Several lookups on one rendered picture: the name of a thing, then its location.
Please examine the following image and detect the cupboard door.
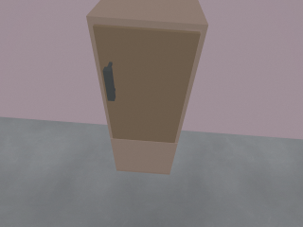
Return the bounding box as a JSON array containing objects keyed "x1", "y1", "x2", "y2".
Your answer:
[{"x1": 93, "y1": 24, "x2": 201, "y2": 143}]

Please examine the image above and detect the handle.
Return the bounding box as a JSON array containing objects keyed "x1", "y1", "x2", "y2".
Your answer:
[{"x1": 102, "y1": 61, "x2": 116, "y2": 101}]

